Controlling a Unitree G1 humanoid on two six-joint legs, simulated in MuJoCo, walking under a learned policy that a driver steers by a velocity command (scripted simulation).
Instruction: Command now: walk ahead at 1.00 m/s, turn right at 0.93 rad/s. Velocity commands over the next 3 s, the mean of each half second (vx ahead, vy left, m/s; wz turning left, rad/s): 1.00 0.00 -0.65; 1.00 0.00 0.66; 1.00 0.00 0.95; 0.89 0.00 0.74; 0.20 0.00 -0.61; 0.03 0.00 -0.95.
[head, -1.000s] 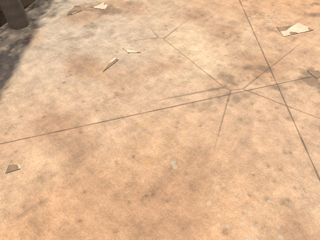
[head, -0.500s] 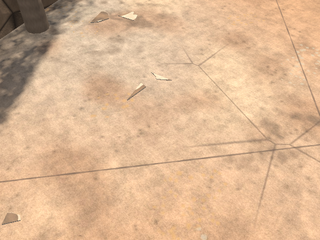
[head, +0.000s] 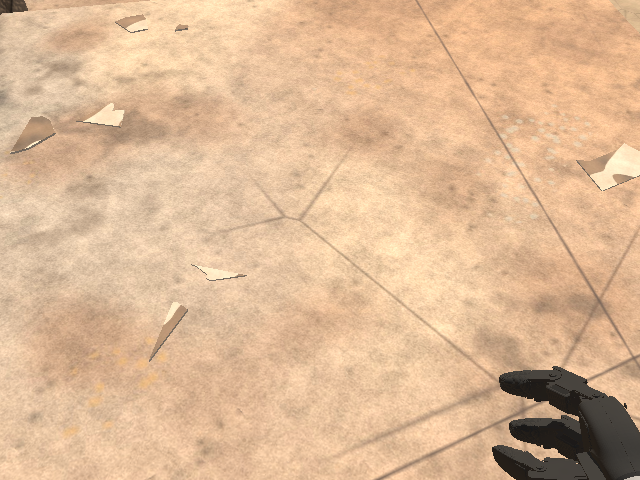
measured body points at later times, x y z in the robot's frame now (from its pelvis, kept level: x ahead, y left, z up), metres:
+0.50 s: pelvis +0.43 -0.01 -0.02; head +0.47 -0.02 +0.42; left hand +0.77 +0.07 -0.07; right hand +0.22 -0.17 -0.15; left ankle +0.22 +0.20 -0.68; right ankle +0.53 -0.10 -0.74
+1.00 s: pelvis +0.89 -0.07 -0.04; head +0.91 -0.08 +0.41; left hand +0.99 +0.18 -0.16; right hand +0.99 -0.36 -0.15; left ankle +0.98 -0.06 -0.73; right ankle +0.68 -0.19 -0.58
